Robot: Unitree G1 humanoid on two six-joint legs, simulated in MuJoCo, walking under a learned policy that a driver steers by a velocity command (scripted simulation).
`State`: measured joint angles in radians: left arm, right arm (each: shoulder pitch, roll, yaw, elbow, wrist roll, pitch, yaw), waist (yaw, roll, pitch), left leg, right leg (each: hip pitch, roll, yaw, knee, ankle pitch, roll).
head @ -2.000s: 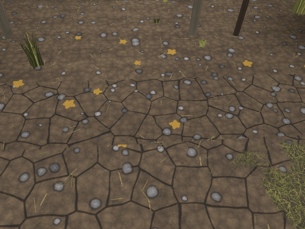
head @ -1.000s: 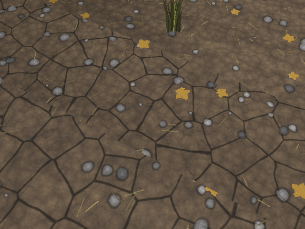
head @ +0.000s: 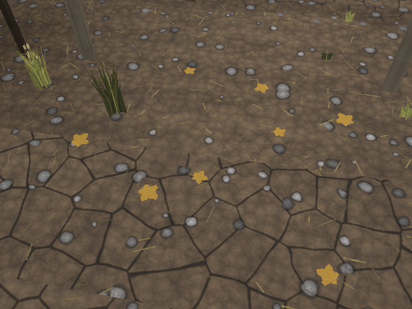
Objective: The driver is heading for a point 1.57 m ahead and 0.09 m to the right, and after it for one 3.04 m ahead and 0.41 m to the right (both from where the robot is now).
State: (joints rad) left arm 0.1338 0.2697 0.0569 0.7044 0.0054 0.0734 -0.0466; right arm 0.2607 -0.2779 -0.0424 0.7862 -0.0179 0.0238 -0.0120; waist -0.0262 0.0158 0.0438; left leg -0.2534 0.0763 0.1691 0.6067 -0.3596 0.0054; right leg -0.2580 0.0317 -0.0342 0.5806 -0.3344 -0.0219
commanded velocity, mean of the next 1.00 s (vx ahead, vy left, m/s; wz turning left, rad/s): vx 0.00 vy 0.00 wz -0.28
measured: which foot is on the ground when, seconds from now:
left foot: down 0.00-0.00, up 0.02-0.48, down 0.50-1.00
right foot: down 0.00-0.50, up 0.52-0.74, down 0.76-1.00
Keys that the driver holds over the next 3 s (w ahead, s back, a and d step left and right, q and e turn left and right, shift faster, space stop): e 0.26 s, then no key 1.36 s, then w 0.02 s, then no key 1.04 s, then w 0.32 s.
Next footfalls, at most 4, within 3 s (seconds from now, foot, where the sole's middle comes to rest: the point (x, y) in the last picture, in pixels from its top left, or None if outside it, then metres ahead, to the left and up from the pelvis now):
0.50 left None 0.07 0.10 -0.76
0.76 right None -0.02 -0.10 -0.76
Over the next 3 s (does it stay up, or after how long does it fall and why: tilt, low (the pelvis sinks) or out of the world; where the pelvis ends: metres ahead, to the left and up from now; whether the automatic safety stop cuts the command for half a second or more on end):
stays up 0.05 0.02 0.00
